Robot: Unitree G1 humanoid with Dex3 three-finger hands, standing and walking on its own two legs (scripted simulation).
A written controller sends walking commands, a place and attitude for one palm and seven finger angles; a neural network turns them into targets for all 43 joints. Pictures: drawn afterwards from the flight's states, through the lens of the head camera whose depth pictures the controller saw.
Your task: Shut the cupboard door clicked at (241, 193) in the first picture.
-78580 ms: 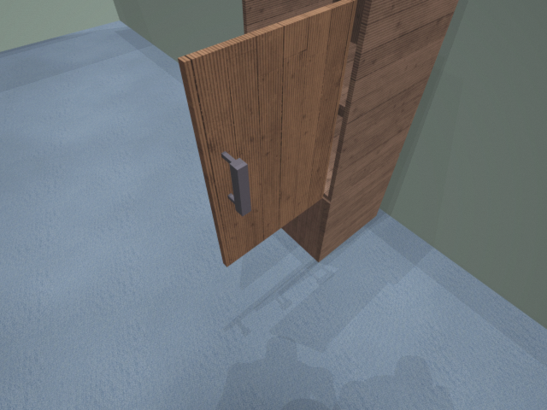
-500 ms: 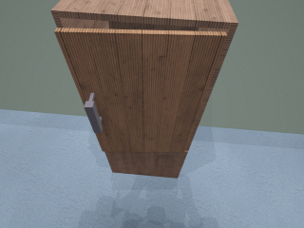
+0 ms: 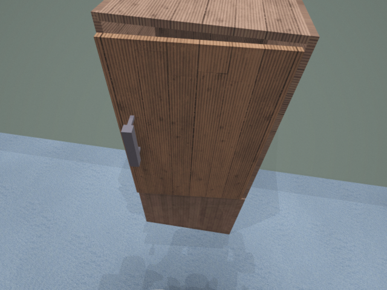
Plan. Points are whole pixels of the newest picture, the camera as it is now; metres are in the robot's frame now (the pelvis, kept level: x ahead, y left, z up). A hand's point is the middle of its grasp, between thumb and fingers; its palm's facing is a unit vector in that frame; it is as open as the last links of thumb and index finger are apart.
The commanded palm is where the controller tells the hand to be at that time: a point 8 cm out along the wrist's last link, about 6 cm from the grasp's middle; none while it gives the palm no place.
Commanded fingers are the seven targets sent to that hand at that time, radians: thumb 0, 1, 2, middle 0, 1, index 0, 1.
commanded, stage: come to a stop and stand still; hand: left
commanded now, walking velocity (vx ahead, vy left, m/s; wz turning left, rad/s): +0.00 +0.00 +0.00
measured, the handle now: (133, 141) +0.46 +0.20 +0.00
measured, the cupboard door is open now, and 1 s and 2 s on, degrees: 5 5 5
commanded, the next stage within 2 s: look again from close up in 0.66 s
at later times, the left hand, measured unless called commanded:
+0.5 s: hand out of the picture -0.04 +0.16 -0.16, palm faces +0.02 -0.98 -0.20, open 7.3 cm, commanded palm none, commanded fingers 0.00 0.90 0.90 -0.20 -0.30 -0.20 -0.30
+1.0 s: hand out of the picture -0.03 +0.12 -0.15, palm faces +0.03 -0.99 -0.17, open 7.3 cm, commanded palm none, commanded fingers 0.00 0.90 0.90 -0.20 -0.30 -0.20 -0.30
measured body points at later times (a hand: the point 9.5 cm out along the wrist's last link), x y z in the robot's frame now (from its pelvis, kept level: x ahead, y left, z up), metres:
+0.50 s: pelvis -0.03 -0.01 +0.01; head -0.03 -0.01 +0.46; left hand -0.04 +0.21 -0.14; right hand -0.03 -0.25 -0.14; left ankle +0.04 +0.05 -0.72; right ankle +0.00 -0.16 -0.72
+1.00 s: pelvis -0.01 -0.04 +0.02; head +0.00 -0.04 +0.47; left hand -0.03 +0.17 -0.14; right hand +0.00 -0.26 -0.14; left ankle +0.04 +0.05 -0.72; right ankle +0.00 -0.16 -0.72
